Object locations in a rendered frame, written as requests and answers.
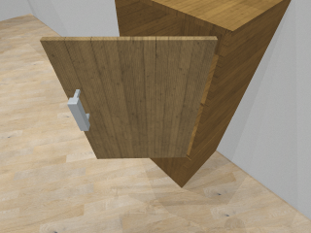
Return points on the handle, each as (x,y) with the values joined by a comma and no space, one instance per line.
(78,112)

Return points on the cupboard door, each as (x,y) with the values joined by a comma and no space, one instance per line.
(142,93)

